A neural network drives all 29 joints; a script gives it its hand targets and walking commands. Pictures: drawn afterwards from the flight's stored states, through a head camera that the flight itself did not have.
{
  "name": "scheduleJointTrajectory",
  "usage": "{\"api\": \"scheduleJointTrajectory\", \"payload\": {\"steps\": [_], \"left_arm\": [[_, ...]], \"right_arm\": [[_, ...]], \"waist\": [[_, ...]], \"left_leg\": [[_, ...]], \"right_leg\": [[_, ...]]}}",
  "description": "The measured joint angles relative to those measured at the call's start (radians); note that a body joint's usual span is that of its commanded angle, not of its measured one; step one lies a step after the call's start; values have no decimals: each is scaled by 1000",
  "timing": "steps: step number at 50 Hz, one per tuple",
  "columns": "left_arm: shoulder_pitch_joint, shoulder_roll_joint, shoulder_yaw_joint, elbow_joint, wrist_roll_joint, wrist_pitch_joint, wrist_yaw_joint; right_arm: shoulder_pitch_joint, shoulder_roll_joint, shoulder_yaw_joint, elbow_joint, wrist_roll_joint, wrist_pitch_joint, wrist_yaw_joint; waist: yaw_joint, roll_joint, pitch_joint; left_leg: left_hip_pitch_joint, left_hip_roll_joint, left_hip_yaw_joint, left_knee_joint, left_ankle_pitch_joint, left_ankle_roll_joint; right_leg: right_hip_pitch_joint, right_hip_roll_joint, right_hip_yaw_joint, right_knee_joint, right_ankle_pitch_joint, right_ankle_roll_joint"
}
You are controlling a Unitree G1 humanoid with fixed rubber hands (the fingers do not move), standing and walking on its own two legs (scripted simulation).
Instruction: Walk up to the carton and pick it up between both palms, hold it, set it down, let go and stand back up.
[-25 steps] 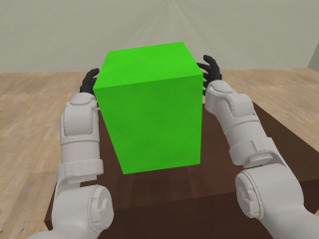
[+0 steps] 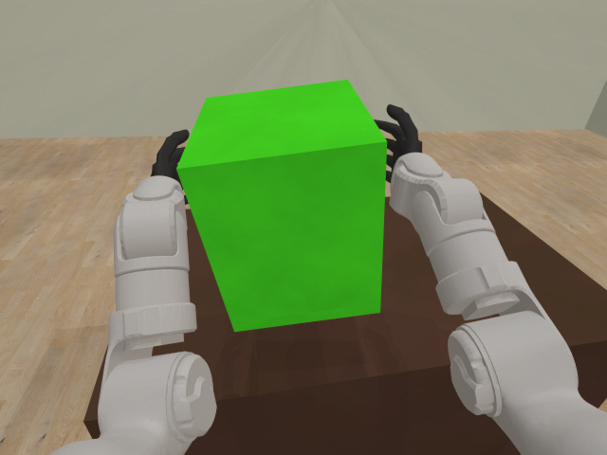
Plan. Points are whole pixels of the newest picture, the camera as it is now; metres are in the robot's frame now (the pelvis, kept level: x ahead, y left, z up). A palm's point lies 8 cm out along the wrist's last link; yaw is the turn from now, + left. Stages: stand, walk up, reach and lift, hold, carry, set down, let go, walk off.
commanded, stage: hold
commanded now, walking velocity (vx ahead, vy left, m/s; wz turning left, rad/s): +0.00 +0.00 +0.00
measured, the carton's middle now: (292, 203) +0.39 +0.01 +0.23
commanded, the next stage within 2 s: none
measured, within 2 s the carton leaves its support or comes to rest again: neither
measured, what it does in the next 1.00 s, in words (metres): stands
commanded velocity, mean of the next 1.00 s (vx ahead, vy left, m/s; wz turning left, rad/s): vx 0.00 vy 0.00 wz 0.00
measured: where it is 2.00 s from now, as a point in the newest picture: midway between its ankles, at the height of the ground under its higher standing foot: outside the picture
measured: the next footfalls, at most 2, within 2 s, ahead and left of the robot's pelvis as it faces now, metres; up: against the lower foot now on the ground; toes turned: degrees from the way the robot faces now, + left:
none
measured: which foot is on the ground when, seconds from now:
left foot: down 0.00-1.00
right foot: down 0.00-1.00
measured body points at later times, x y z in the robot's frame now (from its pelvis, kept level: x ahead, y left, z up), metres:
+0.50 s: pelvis +0.00 +0.00 +0.00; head -0.09 +0.02 +0.44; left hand +0.37 +0.16 +0.27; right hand +0.38 -0.13 +0.30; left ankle +0.04 +0.12 -0.75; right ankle -0.01 -0.10 -0.75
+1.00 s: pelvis +0.00 +0.00 +0.00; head -0.10 +0.02 +0.44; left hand +0.37 +0.16 +0.27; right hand +0.37 -0.13 +0.30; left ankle +0.04 +0.12 -0.75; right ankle -0.01 -0.10 -0.75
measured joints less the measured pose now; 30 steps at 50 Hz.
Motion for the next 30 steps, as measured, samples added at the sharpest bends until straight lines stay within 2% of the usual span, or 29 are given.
{"api": "scheduleJointTrajectory", "payload": {"steps": [30], "left_arm": [[0,0,0,-3,1,1,-1]], "right_arm": [[1,1,0,-5,0,4,-1]], "waist": [[0,0,0]], "left_leg": [[0,0,0,0,0,0]], "right_leg": [[0,0,0,0,0,0]]}}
